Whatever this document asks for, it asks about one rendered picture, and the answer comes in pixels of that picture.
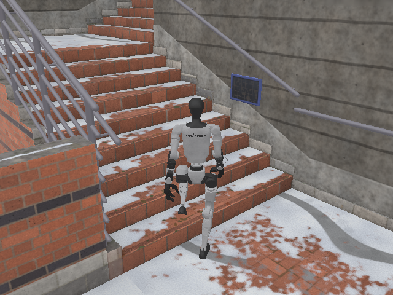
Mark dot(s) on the stairs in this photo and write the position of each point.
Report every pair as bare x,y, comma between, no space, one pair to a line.
134,23
142,100

